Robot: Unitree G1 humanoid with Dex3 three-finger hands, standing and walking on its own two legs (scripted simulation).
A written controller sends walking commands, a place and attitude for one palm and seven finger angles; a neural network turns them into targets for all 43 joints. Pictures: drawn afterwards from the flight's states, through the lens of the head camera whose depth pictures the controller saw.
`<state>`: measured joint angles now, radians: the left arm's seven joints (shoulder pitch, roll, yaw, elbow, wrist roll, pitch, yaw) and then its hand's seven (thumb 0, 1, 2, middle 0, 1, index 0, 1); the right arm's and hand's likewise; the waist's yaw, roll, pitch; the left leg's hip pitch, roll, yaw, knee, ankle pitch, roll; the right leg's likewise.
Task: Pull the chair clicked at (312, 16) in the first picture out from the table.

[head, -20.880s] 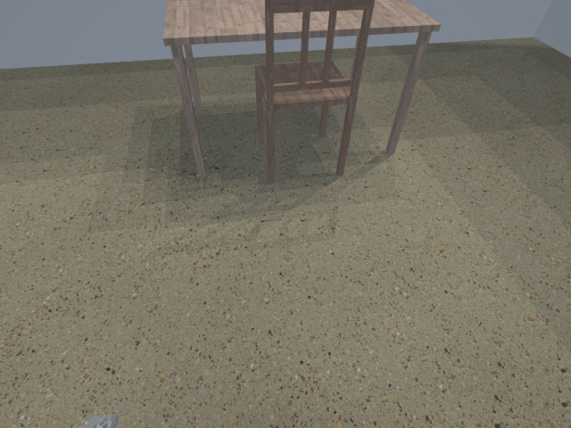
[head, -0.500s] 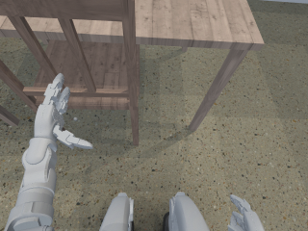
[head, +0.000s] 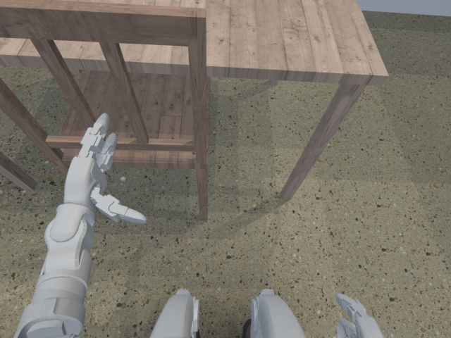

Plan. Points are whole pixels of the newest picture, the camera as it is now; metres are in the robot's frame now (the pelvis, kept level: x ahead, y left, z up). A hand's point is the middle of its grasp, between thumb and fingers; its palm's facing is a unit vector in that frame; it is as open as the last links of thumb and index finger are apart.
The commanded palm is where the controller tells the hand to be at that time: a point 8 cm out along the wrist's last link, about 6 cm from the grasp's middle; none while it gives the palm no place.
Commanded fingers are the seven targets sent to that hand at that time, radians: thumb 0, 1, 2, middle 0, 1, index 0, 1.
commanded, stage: aim the fingers beside a spindle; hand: left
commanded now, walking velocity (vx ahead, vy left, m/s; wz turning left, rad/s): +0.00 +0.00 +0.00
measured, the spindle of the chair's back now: (76, 98) +0.55 +0.31 +0.03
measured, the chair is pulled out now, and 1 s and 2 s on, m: -0.03 -0.03 -0.03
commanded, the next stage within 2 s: push the fingers through the gap in 1.82 s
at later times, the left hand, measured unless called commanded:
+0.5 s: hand (126, 189) +0.36 +0.18 +0.02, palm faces -0.05 -1.00 -0.02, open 16.9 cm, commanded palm +0.35 +0.25 +0.03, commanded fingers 0.00 -0.50 0.30 -0.06 -0.08 -0.06 -0.08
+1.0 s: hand (111, 174) +0.38 +0.21 +0.03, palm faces +0.03 -1.00 -0.06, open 16.9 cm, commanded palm +0.35 +0.25 +0.02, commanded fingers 0.00 -0.50 0.30 -0.06 -0.08 -0.06 -0.08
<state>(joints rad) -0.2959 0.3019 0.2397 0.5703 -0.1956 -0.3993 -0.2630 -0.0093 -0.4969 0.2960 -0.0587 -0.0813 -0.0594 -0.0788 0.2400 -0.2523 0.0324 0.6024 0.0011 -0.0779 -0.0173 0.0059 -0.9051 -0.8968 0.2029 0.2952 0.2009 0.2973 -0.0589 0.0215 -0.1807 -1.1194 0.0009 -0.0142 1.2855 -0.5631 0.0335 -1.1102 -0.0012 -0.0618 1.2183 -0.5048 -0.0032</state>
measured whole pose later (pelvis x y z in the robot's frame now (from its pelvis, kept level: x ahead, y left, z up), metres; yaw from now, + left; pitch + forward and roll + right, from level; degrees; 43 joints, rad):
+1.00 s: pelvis +0.00 +0.00 +0.00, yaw -1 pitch +23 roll -3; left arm -0.30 0.34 0.32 0.56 -0.20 -0.41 -0.25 -0.01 -0.50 0.30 -0.06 -0.08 -0.06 -0.08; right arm 0.23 -0.24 0.04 0.59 -0.01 -0.08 -0.03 0.01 -0.91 -0.90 0.20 0.30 0.20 0.30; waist -0.08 0.01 -0.16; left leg -1.14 0.01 -0.01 1.31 -0.57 0.03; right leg -1.13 0.01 -0.06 1.24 -0.51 -0.01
